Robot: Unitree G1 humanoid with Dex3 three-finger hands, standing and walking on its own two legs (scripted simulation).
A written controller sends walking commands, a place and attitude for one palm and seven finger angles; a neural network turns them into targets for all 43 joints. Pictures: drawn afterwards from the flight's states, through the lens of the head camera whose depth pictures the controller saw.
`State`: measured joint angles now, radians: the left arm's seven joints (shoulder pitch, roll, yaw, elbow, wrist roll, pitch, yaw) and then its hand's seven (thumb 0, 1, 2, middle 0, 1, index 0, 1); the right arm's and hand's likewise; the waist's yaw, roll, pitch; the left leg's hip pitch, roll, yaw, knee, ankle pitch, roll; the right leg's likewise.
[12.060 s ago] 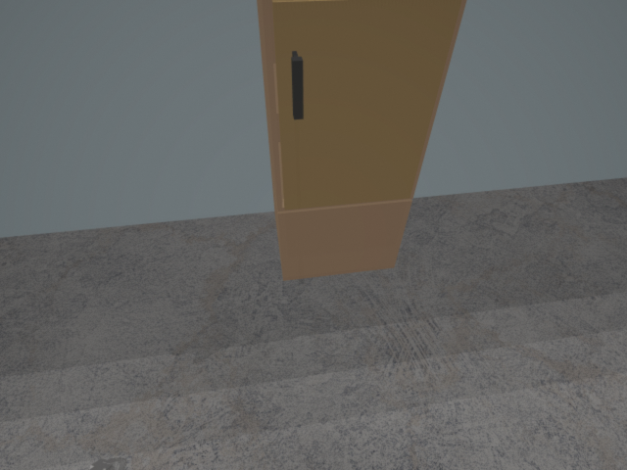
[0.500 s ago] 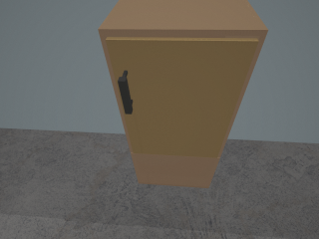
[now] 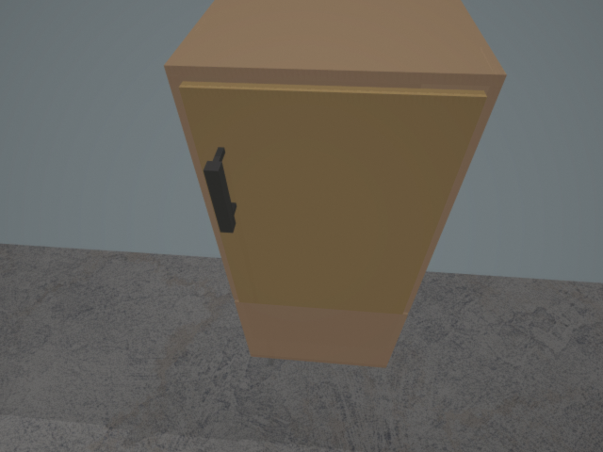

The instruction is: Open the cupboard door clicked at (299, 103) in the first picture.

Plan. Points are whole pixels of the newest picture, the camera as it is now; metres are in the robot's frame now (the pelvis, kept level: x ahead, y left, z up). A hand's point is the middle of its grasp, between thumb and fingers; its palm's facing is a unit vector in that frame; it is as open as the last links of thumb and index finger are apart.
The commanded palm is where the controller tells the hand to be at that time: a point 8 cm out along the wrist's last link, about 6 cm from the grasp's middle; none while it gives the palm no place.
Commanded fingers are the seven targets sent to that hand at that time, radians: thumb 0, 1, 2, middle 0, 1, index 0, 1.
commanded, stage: raise the hand with hooked fingers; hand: left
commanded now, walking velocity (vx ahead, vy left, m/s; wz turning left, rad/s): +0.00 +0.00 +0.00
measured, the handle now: (224, 190) +0.50 +0.16 +0.06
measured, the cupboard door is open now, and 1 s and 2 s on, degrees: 0 0 0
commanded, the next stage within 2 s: none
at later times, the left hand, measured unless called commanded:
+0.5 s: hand (168, 451) +0.14 +0.18 -0.05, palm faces -0.05 -1.00 +0.00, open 8.5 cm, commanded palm +0.13 +0.25 -0.03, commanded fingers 0.00 0.39 0.68 -0.24 -0.63 -0.24 -0.63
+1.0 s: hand (108, 393) +0.19 +0.25 +0.01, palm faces +0.03 -1.00 -0.06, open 11.6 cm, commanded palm +0.16 +0.30 +0.02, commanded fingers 0.00 -0.20 0.43 -0.28 -1.00 -0.28 -1.00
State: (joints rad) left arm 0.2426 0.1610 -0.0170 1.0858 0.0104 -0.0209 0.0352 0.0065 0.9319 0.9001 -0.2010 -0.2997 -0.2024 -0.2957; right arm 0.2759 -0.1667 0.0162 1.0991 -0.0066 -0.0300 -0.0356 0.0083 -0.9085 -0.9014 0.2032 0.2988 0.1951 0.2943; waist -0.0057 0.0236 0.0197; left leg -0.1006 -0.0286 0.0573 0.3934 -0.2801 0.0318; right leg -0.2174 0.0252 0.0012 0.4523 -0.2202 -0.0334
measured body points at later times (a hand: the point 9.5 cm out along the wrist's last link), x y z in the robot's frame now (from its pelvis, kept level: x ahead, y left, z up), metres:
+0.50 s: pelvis -0.02 -0.02 -0.06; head +0.02 +0.00 +0.39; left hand +0.14 +0.24 -0.05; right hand +0.23 -0.26 -0.07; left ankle -0.04 +0.10 -0.74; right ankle +0.01 -0.10 -0.74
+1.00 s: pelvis -0.04 +0.01 -0.05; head +0.00 +0.02 +0.39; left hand +0.18 +0.31 +0.02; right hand +0.11 -0.22 -0.13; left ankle -0.04 +0.10 -0.74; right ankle +0.01 -0.10 -0.74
